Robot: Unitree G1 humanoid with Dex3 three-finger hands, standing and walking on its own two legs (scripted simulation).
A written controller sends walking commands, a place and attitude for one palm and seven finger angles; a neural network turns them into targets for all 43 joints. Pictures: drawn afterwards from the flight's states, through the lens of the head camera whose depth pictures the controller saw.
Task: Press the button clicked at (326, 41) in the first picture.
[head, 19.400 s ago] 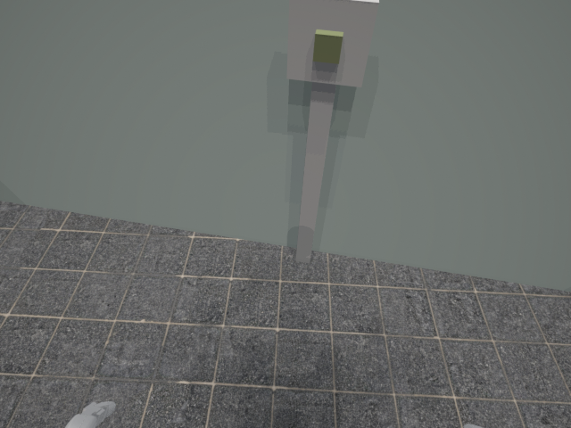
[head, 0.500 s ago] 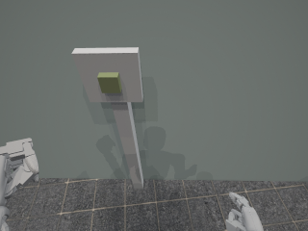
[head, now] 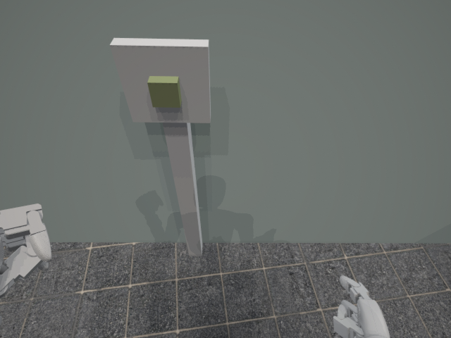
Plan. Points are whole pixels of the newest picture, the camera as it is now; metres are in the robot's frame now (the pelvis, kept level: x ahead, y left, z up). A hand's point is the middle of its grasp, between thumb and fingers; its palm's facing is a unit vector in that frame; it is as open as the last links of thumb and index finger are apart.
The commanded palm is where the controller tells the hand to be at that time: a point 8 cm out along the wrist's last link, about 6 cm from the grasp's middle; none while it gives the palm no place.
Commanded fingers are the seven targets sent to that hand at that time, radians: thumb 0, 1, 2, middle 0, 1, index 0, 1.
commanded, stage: step back with the hand held close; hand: left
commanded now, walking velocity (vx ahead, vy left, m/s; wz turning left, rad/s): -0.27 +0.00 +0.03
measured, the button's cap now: (165, 91) +0.54 +0.17 +0.15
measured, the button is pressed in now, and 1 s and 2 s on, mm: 0 0 0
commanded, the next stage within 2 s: stop stepping back and stand still in 0.56 s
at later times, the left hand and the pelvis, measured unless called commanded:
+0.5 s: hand out of the picture +0.13 +0.26 +0.17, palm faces +0.28 -0.88 -0.39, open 3.1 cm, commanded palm +0.07 +0.30 +0.18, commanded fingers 0.00 0.90 0.90 -1.30 -1.50 -1.30 -1.50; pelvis -0.07 +0.03 +0.01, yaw -1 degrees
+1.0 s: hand out of the picture +0.02 +0.28 +0.16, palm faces +0.34 -0.87 -0.36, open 3.1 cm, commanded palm -0.04 +0.32 +0.18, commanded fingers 0.00 0.90 0.90 -1.30 -1.50 -1.30 -1.50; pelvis -0.18 +0.05 +0.01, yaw -1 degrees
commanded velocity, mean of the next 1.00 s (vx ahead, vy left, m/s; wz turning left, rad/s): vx -0.16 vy -0.01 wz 0.01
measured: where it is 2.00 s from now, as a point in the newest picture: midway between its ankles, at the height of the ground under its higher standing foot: outside the picture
